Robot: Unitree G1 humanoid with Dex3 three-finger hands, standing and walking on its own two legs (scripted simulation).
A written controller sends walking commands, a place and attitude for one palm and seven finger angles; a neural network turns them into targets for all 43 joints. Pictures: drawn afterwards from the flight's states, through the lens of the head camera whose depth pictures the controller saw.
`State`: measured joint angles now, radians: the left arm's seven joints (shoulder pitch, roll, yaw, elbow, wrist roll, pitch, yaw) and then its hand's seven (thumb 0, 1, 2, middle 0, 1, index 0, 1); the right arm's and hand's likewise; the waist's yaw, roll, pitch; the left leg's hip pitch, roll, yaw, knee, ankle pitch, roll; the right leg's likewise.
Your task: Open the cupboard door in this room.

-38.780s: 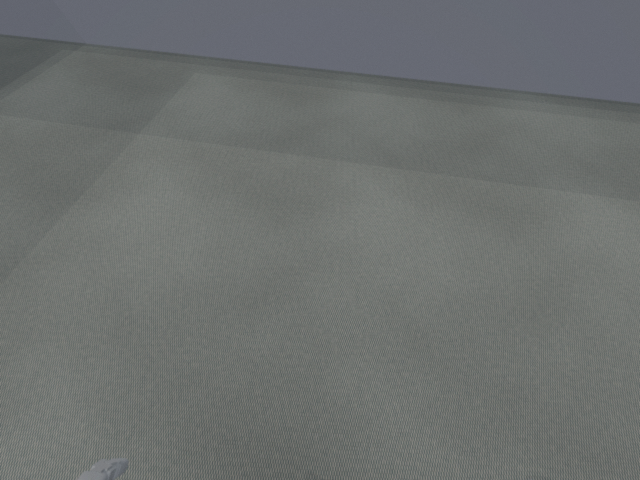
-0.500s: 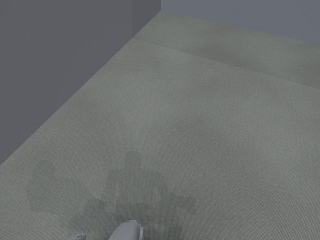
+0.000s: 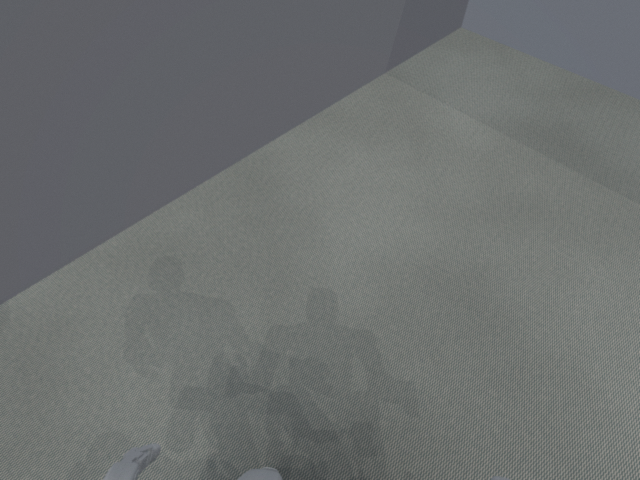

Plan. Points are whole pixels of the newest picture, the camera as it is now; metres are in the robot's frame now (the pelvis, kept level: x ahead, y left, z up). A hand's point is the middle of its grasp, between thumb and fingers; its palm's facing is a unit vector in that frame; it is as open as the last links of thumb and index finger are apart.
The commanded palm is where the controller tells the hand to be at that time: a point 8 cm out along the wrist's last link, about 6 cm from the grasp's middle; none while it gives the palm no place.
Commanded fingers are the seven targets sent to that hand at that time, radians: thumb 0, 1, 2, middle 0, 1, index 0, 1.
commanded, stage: turn to face it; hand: left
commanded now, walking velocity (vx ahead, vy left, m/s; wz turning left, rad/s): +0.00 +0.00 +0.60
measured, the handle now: out of the picture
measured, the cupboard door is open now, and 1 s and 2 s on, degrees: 44 44 44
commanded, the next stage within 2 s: none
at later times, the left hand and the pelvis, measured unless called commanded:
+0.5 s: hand out of the picture +0.03 +0.23 -0.16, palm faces +0.34 -0.91 -0.24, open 7.4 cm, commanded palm none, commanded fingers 0.00 0.90 0.90 -0.20 -0.30 -0.20 -0.30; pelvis +0.02 +0.00 +0.01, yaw +19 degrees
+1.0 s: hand out of the picture -0.01 +0.16 -0.15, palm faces +0.60 -0.77 -0.22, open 7.4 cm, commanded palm none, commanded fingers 0.00 0.90 0.90 -0.20 -0.30 -0.20 -0.30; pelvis +0.05 -0.03 +0.01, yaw +38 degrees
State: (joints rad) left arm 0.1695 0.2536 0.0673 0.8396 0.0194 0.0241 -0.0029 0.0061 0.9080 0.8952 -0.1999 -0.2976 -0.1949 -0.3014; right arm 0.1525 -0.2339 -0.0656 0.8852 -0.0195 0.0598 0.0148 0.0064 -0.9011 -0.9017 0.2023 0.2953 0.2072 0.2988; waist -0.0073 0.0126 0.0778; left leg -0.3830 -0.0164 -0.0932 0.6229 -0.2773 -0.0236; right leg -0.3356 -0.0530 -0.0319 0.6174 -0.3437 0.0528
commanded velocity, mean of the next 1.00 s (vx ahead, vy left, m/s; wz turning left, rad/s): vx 0.00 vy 0.00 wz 0.60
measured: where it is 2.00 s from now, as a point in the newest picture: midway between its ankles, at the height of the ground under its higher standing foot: outside the picture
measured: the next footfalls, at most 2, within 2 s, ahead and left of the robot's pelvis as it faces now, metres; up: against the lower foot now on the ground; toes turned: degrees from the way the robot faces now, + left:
left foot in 0.32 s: +0.04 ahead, +0.12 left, +0.00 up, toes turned +19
right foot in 0.70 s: +0.13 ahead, -0.13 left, +0.00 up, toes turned +24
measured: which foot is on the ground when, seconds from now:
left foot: down 0.00-0.00, up 0.02-0.30, down 0.32-0.70, up 0.72-1.00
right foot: down 0.00-0.32, up 0.34-0.68, down 0.70-1.00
